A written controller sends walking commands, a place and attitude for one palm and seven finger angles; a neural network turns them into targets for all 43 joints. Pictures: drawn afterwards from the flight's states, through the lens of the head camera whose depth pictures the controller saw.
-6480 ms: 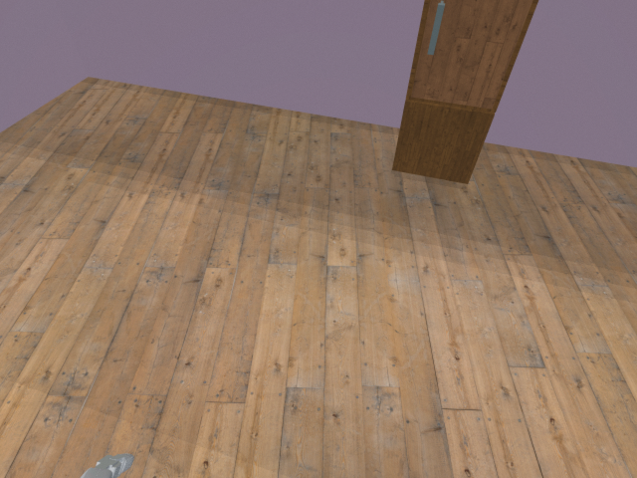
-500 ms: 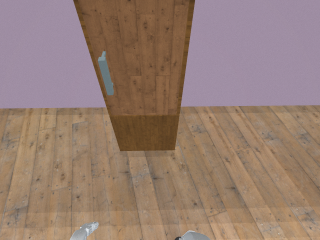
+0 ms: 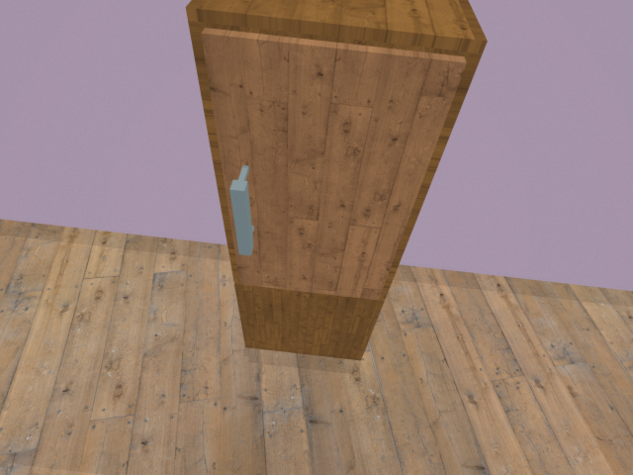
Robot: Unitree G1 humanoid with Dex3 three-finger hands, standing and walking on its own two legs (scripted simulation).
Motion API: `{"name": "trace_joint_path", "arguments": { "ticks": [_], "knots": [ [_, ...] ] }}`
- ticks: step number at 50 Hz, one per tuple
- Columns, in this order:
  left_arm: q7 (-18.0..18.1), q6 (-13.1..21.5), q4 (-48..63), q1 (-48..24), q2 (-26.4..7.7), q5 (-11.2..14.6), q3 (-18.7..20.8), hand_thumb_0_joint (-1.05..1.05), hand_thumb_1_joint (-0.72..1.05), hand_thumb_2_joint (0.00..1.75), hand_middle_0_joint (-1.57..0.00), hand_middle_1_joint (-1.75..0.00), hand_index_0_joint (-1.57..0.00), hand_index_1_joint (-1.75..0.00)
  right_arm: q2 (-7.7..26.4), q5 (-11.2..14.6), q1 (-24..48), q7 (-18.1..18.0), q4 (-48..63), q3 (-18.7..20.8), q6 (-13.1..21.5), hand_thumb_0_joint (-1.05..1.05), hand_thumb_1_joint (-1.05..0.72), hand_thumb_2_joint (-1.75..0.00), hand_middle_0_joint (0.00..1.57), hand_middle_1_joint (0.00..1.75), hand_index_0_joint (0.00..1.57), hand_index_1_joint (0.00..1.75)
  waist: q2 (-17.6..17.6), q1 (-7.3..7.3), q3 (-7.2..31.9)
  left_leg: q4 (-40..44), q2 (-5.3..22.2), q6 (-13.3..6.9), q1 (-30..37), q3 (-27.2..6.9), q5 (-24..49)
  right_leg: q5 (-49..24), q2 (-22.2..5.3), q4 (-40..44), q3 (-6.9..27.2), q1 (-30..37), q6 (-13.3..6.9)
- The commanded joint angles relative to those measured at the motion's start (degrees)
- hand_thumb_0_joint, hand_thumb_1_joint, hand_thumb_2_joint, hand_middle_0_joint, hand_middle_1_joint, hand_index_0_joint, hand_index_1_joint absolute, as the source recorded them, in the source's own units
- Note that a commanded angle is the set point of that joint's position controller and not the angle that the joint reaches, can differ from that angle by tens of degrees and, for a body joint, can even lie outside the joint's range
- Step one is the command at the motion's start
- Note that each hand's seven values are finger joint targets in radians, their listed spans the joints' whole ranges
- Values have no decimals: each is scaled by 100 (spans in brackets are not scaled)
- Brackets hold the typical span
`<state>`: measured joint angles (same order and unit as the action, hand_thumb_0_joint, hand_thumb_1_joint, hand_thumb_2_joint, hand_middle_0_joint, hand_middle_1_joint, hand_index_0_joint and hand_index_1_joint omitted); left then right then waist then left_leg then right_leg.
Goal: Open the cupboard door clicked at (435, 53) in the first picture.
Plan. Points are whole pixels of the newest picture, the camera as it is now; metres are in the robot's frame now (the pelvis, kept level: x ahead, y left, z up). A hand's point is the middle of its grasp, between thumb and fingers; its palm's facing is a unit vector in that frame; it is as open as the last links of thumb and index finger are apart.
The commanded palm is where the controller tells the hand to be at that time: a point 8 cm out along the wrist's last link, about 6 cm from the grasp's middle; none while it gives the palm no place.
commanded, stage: come to a stop and stand still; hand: left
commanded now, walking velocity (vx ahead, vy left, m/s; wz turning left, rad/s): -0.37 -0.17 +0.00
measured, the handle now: (245, 212) +0.54 +0.19 -0.04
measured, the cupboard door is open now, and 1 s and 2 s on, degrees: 0 0 0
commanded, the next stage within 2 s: look again from close up in 1.10 s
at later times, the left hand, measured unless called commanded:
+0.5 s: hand out of the picture +0.08 +0.12 -0.15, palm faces -0.01 -0.95 -0.30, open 7.4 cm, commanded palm none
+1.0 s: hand out of the picture +0.00 +0.07 -0.16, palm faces +0.05 -0.98 -0.20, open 7.3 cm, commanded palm none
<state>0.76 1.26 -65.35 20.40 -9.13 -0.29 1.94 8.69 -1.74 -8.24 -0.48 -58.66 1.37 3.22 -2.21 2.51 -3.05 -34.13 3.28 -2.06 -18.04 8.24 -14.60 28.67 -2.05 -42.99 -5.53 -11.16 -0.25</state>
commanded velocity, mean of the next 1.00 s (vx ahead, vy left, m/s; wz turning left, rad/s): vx -0.05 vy -0.02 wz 0.00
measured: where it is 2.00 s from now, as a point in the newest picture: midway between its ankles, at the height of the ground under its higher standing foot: outside the picture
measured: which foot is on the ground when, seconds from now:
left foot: down 0.00-0.38, up 0.40-0.70, down 0.72-1.00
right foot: up 0.00-0.36, down 0.38-1.00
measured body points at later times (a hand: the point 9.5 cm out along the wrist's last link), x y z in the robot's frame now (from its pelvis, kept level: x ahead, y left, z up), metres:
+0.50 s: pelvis +0.01 -0.08 +0.00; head +0.04 -0.13 +0.45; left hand +0.09 +0.17 -0.12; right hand +0.06 -0.33 -0.17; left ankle +0.00 +0.07 -0.69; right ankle +0.01 -0.17 -0.73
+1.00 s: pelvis -0.01 -0.11 +0.01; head -0.01 -0.11 +0.46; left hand -0.01 +0.12 -0.14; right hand -0.03 -0.32 -0.15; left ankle -0.05 +0.03 -0.73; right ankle +0.01 -0.17 -0.73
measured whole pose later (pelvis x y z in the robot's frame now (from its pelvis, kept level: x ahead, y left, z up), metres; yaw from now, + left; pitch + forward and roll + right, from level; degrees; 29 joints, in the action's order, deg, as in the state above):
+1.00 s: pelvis -0.01 -0.11 +0.01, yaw +0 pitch -1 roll +0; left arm 1.4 -0.9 -64.7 14.9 -8.8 0.0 1.1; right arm 7.8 -1.2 -17.0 -2.0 -65.5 0.5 -1.0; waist 1.0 0.3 -1.0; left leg -22.7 2.9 1.7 -5.7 2.5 -15.5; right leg 9.5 2.6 -21.3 -6.5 -10.9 -4.2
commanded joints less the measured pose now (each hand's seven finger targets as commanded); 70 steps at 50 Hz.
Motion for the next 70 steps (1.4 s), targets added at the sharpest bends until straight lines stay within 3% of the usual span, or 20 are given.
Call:
{"name": "trace_joint_path", "arguments": {
  "ticks": [1, 7, 15, 17, 18, 19, 20, 21, 22, 25, 31, 36, 41, 46, 56, 59, 60, 63, 66, 70],
  "knots": [
    [122, -60, 215, 124, -230, -5, -29, 0, 90, 90, -20, -30, -20, -30, 789, 76, -428, -248, -16, 42, -126, 0, -90, -90, 20, 30, 20, 30, 1142, -194, 29, 1452, 1777, -734, 914, -1339, 5016, 217, -397, -715, 498, -874, 166],
    [118, -384, 599, -54, -454, -87, 184, 0, 90, 90, -20, -30, -20, -30, 1126, 85, -473, -307, 81, 340, -339, 0, -90, -90, 20, 30, 20, 30, 712, -303, 531, 1279, 1834, -855, 1373, -1067, 5057, -205, -146, -1496, 491, -1368, 240],
    [71, -353, 1014, -354, -406, -68, 218, 0, 90, 90, -20, -30, -20, -30, 1128, 4, 13, -164, 342, 454, -418, 0, -90, -90, 20, 30, 20, 30, 1705, -244, 584, 1116, 1445, -579, 884, -793, 3050, -618, -90, -16, 222, -753, 168],
    [66, -259, 935, -22, -527, -80, 238, 0, 90, 90, -20, -30, -20, -30, 1127, 35, 12, -128, 348, 465, -446, 0, -90, -90, 20, 30, 20, 30, 1323, -55, 667, 665, 1211, -272, 563, -749, 2011, -1616, -86, 1354, 167, 20, 165],
    [78, -184, 898, 99, -809, -139, 260, 0, 90, 90, -20, -30, -20, -30, 893, 83, -138, -100, 338, 450, -456, 0, -90, -90, 20, 30, 20, 30, 426, -35, 722, 34, 736, 73, 360, -491, 859, -2504, -430, 2184, 535, 291, 157],
    [115, -107, 968, -183, -1337, -211, 300, 0, 90, 90, -20, -30, -20, -30, 408, 128, -359, -65, 450, 345, -487, 0, -90, -90, 20, 30, 20, 30, -1269, -221, 548, -711, 45, 385, -516, -169, -1326, -3741, -1599, 2407, 1913, 302, -235],
    [108, -117, 1040, -223, -1411, -155, 261, 0, 90, 90, -20, -30, -20, -30, 444, 138, -109, -75, 567, 308, -568, 0, -90, -90, 20, 30, 20, 30, -1346, -20, 513, -1398, -68, 334, -301, -681, -2097, -4156, -2006, 2520, 2077, -322, -801],
    [114, -131, 1111, -468, -1301, -168, 212, 0, 90, 90, -20, -30, -20, -30, 387, 134, -159, -61, 545, 318, -612, 0, -90, -90, 20, 30, 20, 30, -724, -182, 399, -1738, -26, 302, -143, -867, -1963, -3664, -1938, 2571, 1730, -692, -997],
    [131, -116, 1126, -753, -1268, -174, 255, 0, 90, 90, -20, -30, -20, -30, 351, 108, -203, -76, 468, 288, -631, 0, -90, -90, 20, 30, 20, 30, -1225, -273, 325, -1929, -41, 274, -378, -908, -1793, -3588, -1616, 2502, 1642, -579, -957],
    [131, -72, 1112, -910, -910, -100, 131, 0, 90, 90, -20, -30, -20, -30, 534, 122, -483, -70, 176, 280, -562, 0, -90, -90, 20, 30, 20, 30, -888, -345, 372, -2122, -53, 357, -387, -860, -1202, -4153, -1218, 2264, 1128, -131, -883],
    [161, -33, 855, -542, -928, -81, 142, 0, 90, 90, -20, -30, -20, -30, 365, 154, -451, -96, 16, 156, -466, 0, -90, -90, 20, 30, 20, 30, -552, -108, 506, -327, -51, 409, 93, -659, -1101, -4253, -1252, 2324, 1323, 542, -1030],
    [147, -49, 685, -693, -581, 45, 61, 0, 90, 90, -20, -30, -20, -30, 436, 117, -1055, -159, -399, 89, -311, 0, -90, -90, 20, 30, 20, 30, 367, -257, 587, 1400, 412, 151, 1318, -1148, 945, -2789, -578, 2153, 956, 50, -318],
    [135, -94, 452, -672, -575, 17, 42, 0, 90, 90, -20, -30, -20, -30, 383, 90, -896, -184, -505, 1, -336, 0, -90, -90, 20, 30, 20, 30, 816, -153, 32, 1561, 412, 154, 606, -1019, 275, -2116, -429, 2534, 858, 351, -122],
    [110, -129, 300, -569, -585, 0, 11, 0, 90, 90, -20, -30, -20, -30, 314, 70, -1184, -175, -569, -32, -406, 0, -90, -90, 20, 30, 20, 30, 208, -209, -486, 1678, 230, 150, 492, -881, -454, -750, -440, 3077, 1046, -95, -118],
    [124, -66, 152, -220, -412, 16, -33, 0, 90, 90, -20, -30, -20, -30, 237, 83, -1579, -183, -654, -74, -332, 0, -90, -90, 20, 30, 20, 30, 139, -243, -165, 1677, 193, 106, 617, -846, -242, -938, -441, 2996, 1019, -22, -139],
    [132, -35, 99, -98, -328, 20, -58, 0, 90, 90, -20, -30, -20, -30, 202, 95, -1645, -196, -679, -94, -280, 0, -90, -90, 20, 30, 20, 30, 243, -241, -67, 1712, 231, 96, 617, -890, -56, -1334, -439, 2839, 986, 85, -170],
    [368, 121, 6, 378, -538, -83, -86, 0, 90, 90, -20, -30, -20, -30, 539, 115, -1000, -106, -366, -26, -162, 0, -90, -90, 20, 30, 20, 30, 194, -8, -460, 581, 256, 312, 34, -383, -329, -3630, -691, 2549, 1099, 126, 337],
    [259, 196, 193, 151, -581, -41, -79, 0, 90, 90, -20, -30, -20, -30, 100, 93, -1824, -129, -238, -88, -186, 0, -90, -90, 20, 30, 20, 30, 397, -497, 920, 651, -3, 156, 705, -704, -201, -2903, -1003, 2235, 1230, 461, -481],
    [190, 111, 244, -111, -370, -26, -112, 0, 90, 90, -20, -30, -20, -30, 123, 63, -1838, -124, -267, -122, -168, 0, -90, -90, 20, 30, 20, 30, 370, -437, 260, 994, 196, 77, 551, -898, 215, -1532, -560, 2161, 788, -195, -402],
    [147, 91, 164, 45, -179, -10, -185, 0, 90, 90, -20, -30, -20, -30, 242, 81, -1745, -153, -224, -176, -100, 0, -90, -90, 20, 30, 20, 30, 284, -300, -345, 1393, 269, -7, -6, -1116, 432, -2030, -404, 1920, 713, -43, -296]
  ]
}}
